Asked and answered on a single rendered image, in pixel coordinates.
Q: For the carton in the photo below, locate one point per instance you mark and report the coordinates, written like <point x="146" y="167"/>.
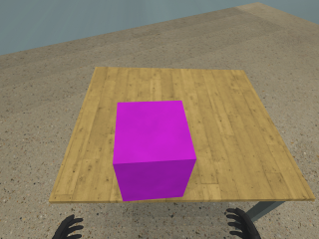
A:
<point x="153" y="150"/>

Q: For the robot right hand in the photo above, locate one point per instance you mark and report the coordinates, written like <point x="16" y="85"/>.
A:
<point x="245" y="224"/>

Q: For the table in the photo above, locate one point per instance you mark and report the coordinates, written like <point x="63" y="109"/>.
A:
<point x="240" y="154"/>

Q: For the robot left hand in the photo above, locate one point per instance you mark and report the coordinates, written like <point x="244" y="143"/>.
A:
<point x="63" y="230"/>

